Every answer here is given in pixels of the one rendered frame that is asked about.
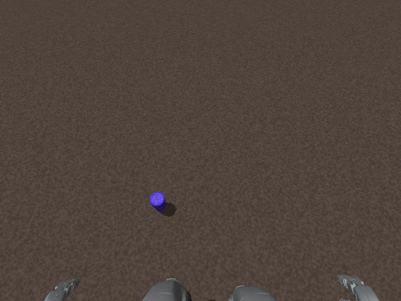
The cup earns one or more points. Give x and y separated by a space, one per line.
157 200

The right robot hand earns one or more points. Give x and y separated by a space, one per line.
356 287

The left robot hand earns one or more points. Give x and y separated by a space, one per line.
62 290

